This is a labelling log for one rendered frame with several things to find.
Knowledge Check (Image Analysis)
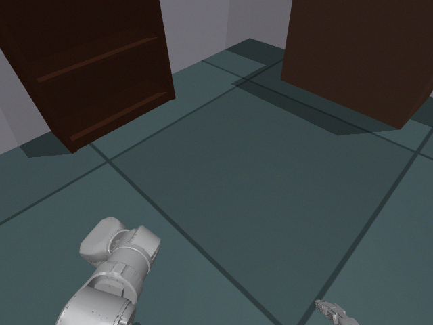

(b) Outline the left robot hand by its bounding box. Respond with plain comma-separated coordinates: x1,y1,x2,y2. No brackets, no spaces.
79,217,126,268

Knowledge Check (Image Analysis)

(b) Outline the right robot hand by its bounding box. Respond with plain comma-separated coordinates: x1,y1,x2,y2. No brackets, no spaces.
315,299,359,325

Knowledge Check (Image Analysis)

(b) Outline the bookshelf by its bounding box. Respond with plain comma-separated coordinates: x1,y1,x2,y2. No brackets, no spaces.
0,0,176,153

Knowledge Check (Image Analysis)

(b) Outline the left robot arm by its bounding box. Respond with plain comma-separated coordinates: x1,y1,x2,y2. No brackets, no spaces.
55,225,161,325

